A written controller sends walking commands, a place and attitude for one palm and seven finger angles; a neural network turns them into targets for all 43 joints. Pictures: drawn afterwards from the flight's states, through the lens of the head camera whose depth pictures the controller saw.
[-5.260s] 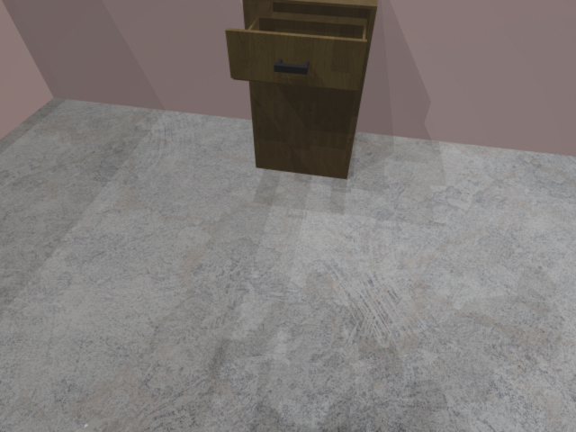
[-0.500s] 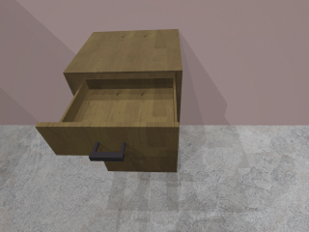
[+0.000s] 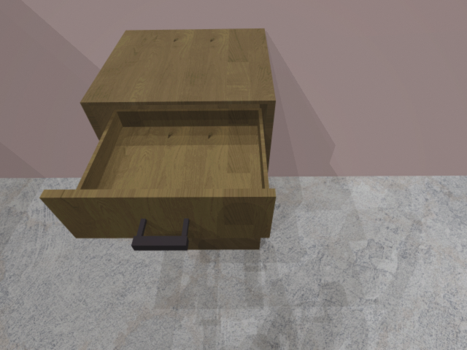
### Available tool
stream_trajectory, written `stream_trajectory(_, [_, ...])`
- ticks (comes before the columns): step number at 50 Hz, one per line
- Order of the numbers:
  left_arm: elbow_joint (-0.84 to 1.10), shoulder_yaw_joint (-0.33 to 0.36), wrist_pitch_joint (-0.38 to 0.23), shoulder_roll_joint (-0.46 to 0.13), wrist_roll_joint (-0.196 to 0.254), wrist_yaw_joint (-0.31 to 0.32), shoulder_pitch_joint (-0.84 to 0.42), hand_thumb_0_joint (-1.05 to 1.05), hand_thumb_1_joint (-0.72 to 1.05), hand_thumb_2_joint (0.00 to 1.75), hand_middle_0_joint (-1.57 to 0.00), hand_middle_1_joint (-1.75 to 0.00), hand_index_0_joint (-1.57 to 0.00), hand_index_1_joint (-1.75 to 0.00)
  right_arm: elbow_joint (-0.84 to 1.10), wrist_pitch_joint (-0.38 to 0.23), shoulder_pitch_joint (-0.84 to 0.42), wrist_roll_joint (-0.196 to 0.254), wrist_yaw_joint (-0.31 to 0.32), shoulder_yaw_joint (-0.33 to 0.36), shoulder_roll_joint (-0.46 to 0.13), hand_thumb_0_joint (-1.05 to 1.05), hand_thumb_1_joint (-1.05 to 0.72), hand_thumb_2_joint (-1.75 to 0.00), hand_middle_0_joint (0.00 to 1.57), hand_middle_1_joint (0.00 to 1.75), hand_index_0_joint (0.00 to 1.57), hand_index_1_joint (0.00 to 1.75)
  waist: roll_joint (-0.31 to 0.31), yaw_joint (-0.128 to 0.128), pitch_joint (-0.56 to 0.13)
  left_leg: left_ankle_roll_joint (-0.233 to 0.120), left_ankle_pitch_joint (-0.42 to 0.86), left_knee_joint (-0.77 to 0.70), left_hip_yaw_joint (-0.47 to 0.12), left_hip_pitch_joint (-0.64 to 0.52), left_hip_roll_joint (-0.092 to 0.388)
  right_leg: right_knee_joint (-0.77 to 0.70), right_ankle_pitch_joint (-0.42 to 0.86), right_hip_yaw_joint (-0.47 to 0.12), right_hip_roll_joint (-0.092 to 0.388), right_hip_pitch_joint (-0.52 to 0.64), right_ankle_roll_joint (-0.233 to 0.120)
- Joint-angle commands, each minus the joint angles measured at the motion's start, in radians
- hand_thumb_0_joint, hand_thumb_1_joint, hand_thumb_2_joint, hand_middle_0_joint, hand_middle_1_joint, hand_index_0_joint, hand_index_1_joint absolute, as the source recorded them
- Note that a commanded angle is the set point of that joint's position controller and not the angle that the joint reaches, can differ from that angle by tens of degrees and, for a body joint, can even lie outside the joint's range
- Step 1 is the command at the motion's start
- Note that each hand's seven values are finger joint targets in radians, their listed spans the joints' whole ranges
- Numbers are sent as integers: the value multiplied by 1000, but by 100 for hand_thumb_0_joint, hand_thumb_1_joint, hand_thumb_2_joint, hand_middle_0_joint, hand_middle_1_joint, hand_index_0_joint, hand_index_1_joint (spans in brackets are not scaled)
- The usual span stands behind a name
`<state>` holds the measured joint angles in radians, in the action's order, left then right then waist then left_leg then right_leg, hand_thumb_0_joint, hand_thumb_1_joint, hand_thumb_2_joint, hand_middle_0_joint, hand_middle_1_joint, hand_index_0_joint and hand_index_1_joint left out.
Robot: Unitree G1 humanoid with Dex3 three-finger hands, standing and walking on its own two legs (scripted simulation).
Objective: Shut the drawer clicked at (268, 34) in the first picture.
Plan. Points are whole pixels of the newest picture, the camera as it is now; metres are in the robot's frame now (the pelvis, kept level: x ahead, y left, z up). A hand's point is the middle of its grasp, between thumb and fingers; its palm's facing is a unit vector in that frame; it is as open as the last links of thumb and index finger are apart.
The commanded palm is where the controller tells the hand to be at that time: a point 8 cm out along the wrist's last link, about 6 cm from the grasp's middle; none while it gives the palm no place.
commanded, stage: come to a stop and stand still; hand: left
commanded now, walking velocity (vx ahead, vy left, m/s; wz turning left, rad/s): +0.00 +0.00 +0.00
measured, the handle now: (162, 233) +0.34 +0.17 -0.04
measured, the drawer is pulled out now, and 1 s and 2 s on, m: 0.29 0.29 0.29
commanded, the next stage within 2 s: look again from close up in 0.78 s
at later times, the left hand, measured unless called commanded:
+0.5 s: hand out of the picture +0.04 +0.16 -0.17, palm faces +0.02 -0.98 -0.21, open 7.3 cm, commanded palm none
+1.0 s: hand out of the picture +0.03 +0.16 -0.17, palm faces +0.02 -0.98 -0.20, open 7.3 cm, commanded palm none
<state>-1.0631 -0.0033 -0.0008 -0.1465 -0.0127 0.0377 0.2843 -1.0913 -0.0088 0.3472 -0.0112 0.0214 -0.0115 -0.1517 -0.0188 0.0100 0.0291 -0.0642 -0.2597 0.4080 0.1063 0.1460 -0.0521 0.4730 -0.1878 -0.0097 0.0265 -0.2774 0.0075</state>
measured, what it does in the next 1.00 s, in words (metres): stands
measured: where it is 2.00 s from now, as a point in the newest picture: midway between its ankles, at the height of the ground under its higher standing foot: outside the picture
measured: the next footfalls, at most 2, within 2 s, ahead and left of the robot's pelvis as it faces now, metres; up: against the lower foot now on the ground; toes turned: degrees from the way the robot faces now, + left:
none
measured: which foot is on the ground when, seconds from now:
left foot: down 0.00-1.00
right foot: down 0.00-1.00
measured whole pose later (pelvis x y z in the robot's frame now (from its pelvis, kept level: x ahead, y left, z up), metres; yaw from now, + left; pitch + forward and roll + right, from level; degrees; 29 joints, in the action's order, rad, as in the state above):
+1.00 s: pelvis +0.03 -0.01 +0.00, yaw +0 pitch -1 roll +0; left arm -1.10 -0.01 -0.01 -0.15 -0.01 0.04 0.29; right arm -1.15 -0.03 0.31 -0.01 0.04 -0.02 -0.14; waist 0.00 0.00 0.03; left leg -0.04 -0.30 0.38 0.09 0.06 -0.02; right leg 0.44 -0.22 0.00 -0.01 -0.19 -0.01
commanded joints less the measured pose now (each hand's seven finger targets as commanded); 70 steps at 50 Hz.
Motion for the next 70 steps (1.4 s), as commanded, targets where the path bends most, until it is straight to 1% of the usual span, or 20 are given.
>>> stream_trajectory(1, [27, 11, -16, -85, 4, 3, 53, 0, 90, 90, -20, -30, -20, -30, 23, -28, 40, 1, 11, 15, -90, 0, -90, -90, 20, 30, 20, 30, 15, -6, -5, 20, 161, -95, -146, 27, 163, -47, 127, -81, 68, 66, -53])
stream_trajectory(4, [22, 10, -15, -84, 5, 5, 46, 0, 90, 90, -20, -30, -20, -30, 18, -28, 31, 2, 15, 15, -90, 0, -90, -90, 20, 30, 20, 30, 21, -3, 13, 22, 216, -87, -141, 8, 166, -44, 157, -81, 69, 59, -52])
stream_trajectory(7, [18, 9, -13, -89, 4, 5, 45, 0, 90, 90, -20, -30, -20, -30, 12, -24, 18, 2, 15, 15, -88, 0, -90, -90, 20, 30, 20, 30, 27, -3, 32, 22, 196, -91, -138, 1, 166, -55, 147, -85, 66, 48, -51])
stream_trajectory(10, [14, 8, -14, -88, 4, 7, 44, 0, 90, 90, -20, -30, -20, -30, 6, -24, 12, 2, 16, 14, -93, 0, -90, -90, 20, 30, 20, 30, 44, 1, 22, 26, 214, -84, -132, -20, 166, -56, 179, -90, 72, 56, -52])
stream_trajectory(14, [12, 9, -16, -94, 5, 7, 43, 0, 90, 90, -20, -30, -20, -30, 2, -26, 5, 2, 17, 14, -97, 0, -90, -90, 20, 30, 20, 30, 27, 0, 12, 27, 260, -80, -127, -41, 168, -54, 218, -89, 74, 71, -53])
stream_trajectory(19, [10, 7, -15, -98, 5, 7, 42, 0, 90, 90, -20, -30, -20, -30, -3, -25, -4, 2, 18, 13, -101, 0, -90, -90, 20, 30, 20, 30, 11, -2, 15, 29, 266, -84, -126, -49, 170, -61, 219, -86, 76, 78, -54])
stream_trajectory(22, [9, 8, -14, -103, 6, 5, 41, 0, 90, 90, -20, -30, -20, -30, -4, -25, -5, 3, 18, 13, -101, 0, -90, -90, 20, 30, 20, 30, 6, -4, 22, 27, 248, -91, -124, -49, 171, -72, 203, -85, 73, 80, -53])
stream_trajectory(26, [6, 7, -16, -102, 6, 6, 43, 0, 90, 90, -20, -30, -20, -30, -11, -24, 2, 3, 18, 12, -100, 0, -90, -90, 20, 30, 20, 30, 29, -2, 23, 30, 226, -88, -124, -47, 169, -77, 210, -89, 77, 84, -55])
stream_trajectory(27, [6, 6, -14, -102, 7, 5, 39, 0, 90, 90, -20, -30, -20, -30, -12, -23, 1, 3, 18, 13, -97, 0, -90, -90, 20, 30, 20, 30, 15, -4, 36, 28, 215, -97, -124, -39, 170, -82, 195, -87, 74, 81, -55])
stream_trajectory(31, [4, 7, -17, -100, 6, 6, 49, 0, 90, 90, -20, -30, -20, -30, -18, -25, 10, 3, 18, 12, -97, 0, -90, -90, 20, 30, 20, 30, 28, -3, 10, 29, 211, -88, -122, -50, 166, -85, 214, -94, 78, 96, -57])
stream_trajectory(37, [2, 7, -15, -98, 7, 5, 48, 0, 90, 90, -20, -30, -20, -30, -28, -25, 20, 4, 18, 13, -85, 0, -90, -90, 20, 30, 20, 30, 23, -5, 40, 27, 175, -103, -123, -27, 168, -93, 177, -90, 71, 88, -57])
stream_trajectory(48, [-4, 6, -17, -88, 7, 6, 69, 0, 90, 90, -20, -30, -20, -30, -42, -29, 36, 5, 20, 12, -75, 0, -90, -90, 20, 30, 20, 30, 16, -8, 41, 26, 177, -97, -122, -26, 166, -97, 173, -92, 71, 86, -57])
stream_trajectory(50, [-5, 6, -18, -88, 7, 7, 70, 0, 90, 90, -20, -30, -20, -30, -44, -30, 45, 5, 20, 12, -75, 0, -90, -90, 20, 30, 20, 30, 30, -6, 33, 27, 182, -95, -121, -32, 167, -95, 182, -90, 72, 89, -56])
stream_trajectory(53, [-6, 5, -16, -83, 6, 6, 69, 0, 90, 90, -20, -30, -20, -30, -47, -29, 45, 6, 21, 12, -71, 0, -90, -90, 20, 30, 20, 30, 13, -6, 57, 25, 160, -102, -125, -17, 167, -100, 149, -91, 68, 76, -56])
stream_trajectory(56, [-7, 5, -15, -79, 6, 7, 75, 0, 90, 90, -20, -30, -20, -30, -50, -30, 50, 6, 21, 10, -66, 0, -90, -90, 20, 30, 20, 30, 25, -6, 65, 24, 148, -107, -126, -12, 169, -103, 134, -90, 67, 71, -55])
stream_trajectory(58, [-10, 4, -14, -78, 6, 6, 82, 0, 90, 90, -20, -30, -20, -30, -49, -29, 45, 6, 20, 10, -66, 0, -90, -90, 20, 30, 20, 30, 9, -10, 66, 22, 128, -109, -129, -7, 167, -108, 109, -90, 65, 67, -54])
stream_trajectory(62, [-10, 3, -16, -76, 6, 5, 84, 0, 90, 90, -20, -30, -20, -30, -51, -31, 52, 8, 20, 11, -62, 0, -90, -90, 20, 30, 20, 30, 31, -8, 63, 19, 136, -110, -131, -7, 166, -108, 119, -89, 63, 71, -54])
stream_trajectory(64, [-12, 4, -17, -73, 5, 7, 91, 0, 90, 90, -20, -30, -20, -30, -52, -33, 52, 7, 21, 11, -63, 0, -90, -90, 20, 30, 20, 30, 29, -8, 49, 20, 159, -101, -129, -22, 167, -100, 137, -87, 67, 72, -53])
stream_trajectory(68, [-12, 4, -17, -69, 5, 7, 95, 0, 90, 90, -20, -30, -20, -30, -53, -34, 51, 8, 21, 12, -61, 0, -90, -90, 20, 30, 20, 30, 16, -9, 55, 19, 168, -99, -130, -18, 166, -99, 146, -88, 66, 69, -53])
stream_trajectory(70, [-14, 4, -18, -67, 5, 8, 99, 0, 90, 90, -20, -30, -20, -30, -58, -34, 53, 8, 22, 12, -56, 0, -90, -90, 20, 30, 20, 30, 25, -8, 55, 20, 162, -97, -128, -19, 166, -102, 142, -89, 67, 68, -53])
